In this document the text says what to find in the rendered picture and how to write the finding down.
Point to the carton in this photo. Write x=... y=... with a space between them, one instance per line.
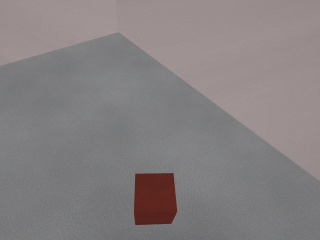
x=154 y=198

